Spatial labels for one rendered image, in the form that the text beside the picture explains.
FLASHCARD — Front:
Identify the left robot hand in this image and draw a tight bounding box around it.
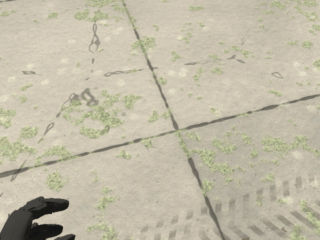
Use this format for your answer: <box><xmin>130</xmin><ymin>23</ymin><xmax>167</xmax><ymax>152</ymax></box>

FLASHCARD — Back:
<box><xmin>0</xmin><ymin>196</ymin><xmax>75</xmax><ymax>240</ymax></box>

